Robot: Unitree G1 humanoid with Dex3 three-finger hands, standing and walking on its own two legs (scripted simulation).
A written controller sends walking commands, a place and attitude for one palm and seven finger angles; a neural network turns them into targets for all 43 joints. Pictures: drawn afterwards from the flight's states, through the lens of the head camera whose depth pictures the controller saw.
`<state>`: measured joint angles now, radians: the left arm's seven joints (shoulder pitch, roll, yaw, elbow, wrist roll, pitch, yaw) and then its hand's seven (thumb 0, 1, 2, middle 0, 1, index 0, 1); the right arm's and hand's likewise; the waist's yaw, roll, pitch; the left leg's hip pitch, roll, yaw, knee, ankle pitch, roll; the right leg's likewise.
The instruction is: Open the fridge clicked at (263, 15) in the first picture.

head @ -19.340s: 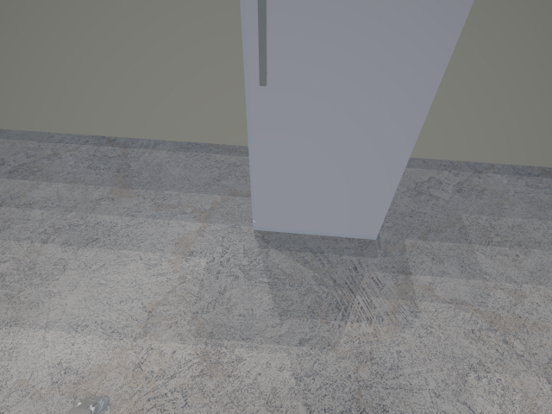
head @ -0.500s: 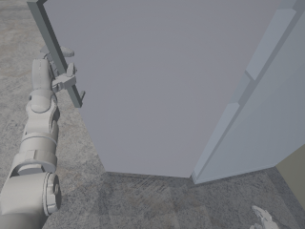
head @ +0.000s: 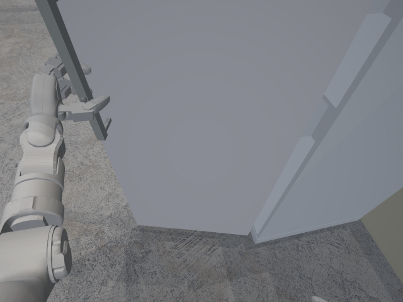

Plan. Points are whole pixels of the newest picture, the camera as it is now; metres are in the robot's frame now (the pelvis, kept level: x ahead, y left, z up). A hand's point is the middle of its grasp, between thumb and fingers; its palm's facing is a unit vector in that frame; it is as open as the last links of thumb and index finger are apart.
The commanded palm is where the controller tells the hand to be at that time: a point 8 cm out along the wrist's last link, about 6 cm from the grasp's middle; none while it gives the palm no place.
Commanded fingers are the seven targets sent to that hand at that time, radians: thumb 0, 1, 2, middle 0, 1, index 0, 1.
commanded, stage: loosen the grip on the handle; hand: left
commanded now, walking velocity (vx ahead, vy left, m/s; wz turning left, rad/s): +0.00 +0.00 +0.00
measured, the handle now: (85, 78) +0.49 +0.24 +0.18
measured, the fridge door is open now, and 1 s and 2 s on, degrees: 72 73 73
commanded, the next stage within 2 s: slip the hand off the handle in 0.34 s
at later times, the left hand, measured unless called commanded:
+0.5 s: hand (80, 105) +0.45 +0.25 +0.14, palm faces +0.27 -0.93 -0.25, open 14.6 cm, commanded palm +0.42 +0.29 +0.16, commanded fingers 0.00 -0.55 0.20 -0.25 -1.15 -0.25 -1.15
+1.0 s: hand (52, 101) +0.46 +0.30 +0.14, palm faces +0.29 -0.92 -0.26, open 14.6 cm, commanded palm +0.42 +0.35 +0.16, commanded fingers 0.00 -0.55 0.20 -0.25 -1.15 -0.25 -1.15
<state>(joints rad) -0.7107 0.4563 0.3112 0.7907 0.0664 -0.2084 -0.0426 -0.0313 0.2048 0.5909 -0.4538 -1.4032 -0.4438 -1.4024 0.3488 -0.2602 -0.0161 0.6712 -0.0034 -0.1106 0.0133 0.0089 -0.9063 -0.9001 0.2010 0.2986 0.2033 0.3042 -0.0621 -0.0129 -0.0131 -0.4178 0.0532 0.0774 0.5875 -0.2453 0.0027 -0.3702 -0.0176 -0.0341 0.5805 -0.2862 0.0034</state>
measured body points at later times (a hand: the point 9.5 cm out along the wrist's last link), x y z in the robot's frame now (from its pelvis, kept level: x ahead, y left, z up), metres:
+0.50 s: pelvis +0.02 +0.00 +0.00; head +0.06 +0.00 +0.45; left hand +0.43 +0.30 +0.16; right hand +0.09 -0.26 -0.12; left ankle +0.03 +0.12 -0.73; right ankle +0.01 -0.12 -0.73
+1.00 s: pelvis +0.03 +0.00 -0.01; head +0.10 +0.01 +0.44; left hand +0.44 +0.35 +0.16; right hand +0.09 -0.28 -0.12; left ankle +0.03 +0.12 -0.73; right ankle +0.01 -0.12 -0.73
